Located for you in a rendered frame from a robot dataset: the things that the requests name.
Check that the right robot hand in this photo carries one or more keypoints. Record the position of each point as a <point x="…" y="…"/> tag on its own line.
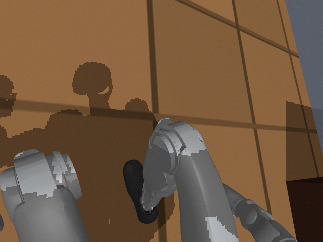
<point x="233" y="197"/>

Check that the right robot foot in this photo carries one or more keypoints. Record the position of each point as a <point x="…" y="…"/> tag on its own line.
<point x="133" y="177"/>

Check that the right robot arm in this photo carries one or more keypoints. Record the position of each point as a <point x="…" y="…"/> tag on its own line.
<point x="260" y="223"/>

